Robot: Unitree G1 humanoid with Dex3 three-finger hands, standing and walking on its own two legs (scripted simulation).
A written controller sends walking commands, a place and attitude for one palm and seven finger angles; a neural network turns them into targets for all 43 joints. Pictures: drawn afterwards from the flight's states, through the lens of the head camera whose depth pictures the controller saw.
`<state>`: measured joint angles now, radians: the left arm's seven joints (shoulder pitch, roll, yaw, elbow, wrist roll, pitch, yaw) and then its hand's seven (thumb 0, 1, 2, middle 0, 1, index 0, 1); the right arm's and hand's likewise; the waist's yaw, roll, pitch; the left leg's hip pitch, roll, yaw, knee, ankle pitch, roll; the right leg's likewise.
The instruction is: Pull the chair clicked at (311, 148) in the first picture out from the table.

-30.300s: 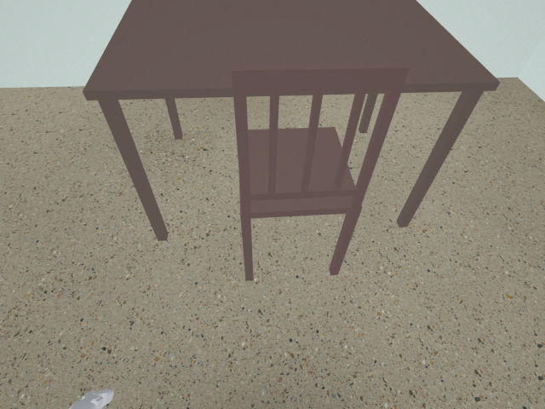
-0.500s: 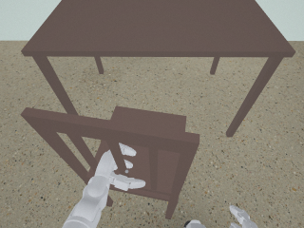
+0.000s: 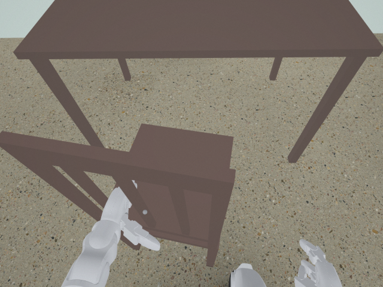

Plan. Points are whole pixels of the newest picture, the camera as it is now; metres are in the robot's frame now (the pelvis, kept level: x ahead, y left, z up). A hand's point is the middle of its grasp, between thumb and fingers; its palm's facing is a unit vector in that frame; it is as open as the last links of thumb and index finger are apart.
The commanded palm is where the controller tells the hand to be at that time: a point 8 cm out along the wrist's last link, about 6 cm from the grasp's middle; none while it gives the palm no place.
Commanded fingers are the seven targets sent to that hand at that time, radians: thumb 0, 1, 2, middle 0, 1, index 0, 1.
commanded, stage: draw the fingers out of the gap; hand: left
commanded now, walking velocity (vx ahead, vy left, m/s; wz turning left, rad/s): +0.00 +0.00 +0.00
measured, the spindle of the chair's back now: (139, 205) +0.30 +0.13 -0.04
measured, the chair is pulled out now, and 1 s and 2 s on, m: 0.30 0.30 0.30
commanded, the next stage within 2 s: draw the hand back to the body in 0.76 s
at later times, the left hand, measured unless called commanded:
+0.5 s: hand (140, 251) +0.20 +0.11 -0.03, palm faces -0.18 -0.97 -0.14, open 17.5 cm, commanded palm +0.19 +0.16 -0.02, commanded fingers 0.00 -0.55 0.20 0.00 0.00 0.00 0.00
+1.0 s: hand (129, 272) +0.16 +0.12 +0.00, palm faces -0.01 -1.00 -0.02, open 17.5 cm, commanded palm +0.13 +0.18 +0.01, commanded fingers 0.00 -0.55 0.20 0.00 0.00 0.00 0.00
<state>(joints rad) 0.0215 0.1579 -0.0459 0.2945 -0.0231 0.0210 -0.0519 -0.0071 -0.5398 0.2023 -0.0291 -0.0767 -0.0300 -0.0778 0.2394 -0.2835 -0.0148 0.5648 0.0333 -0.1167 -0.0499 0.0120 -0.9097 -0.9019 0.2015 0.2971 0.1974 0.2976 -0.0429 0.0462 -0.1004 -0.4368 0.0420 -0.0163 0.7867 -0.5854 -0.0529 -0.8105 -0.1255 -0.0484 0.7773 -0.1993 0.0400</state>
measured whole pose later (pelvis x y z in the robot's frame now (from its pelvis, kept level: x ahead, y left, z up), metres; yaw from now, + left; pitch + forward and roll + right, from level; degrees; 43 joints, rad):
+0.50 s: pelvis -0.01 +0.02 -0.01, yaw +0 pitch +12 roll +1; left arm 0.33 0.14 -0.16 0.01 0.01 0.07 -0.02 -0.01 -0.54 0.20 0.00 0.00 0.00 0.00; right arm 0.26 -0.24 0.03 0.49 0.03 -0.18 -0.05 0.01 -0.91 -0.90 0.20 0.30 0.20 0.30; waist -0.03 0.05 -0.13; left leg -0.48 0.02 -0.02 0.91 -0.64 -0.03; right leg -0.84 -0.15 -0.03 0.86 -0.23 0.06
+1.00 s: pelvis +0.00 +0.02 -0.03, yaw +1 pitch +15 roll +0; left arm 0.70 0.11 -0.18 -0.32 -0.04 -0.11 0.01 -0.01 -0.54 0.20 -0.01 0.00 -0.01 0.00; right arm 0.25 -0.21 0.00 0.42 0.04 -0.23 -0.06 0.01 -0.91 -0.90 0.20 0.30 0.20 0.30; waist -0.01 0.02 -0.16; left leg -0.57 0.03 -0.03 1.04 -0.73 -0.03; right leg -0.94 -0.15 -0.04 0.99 -0.30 0.07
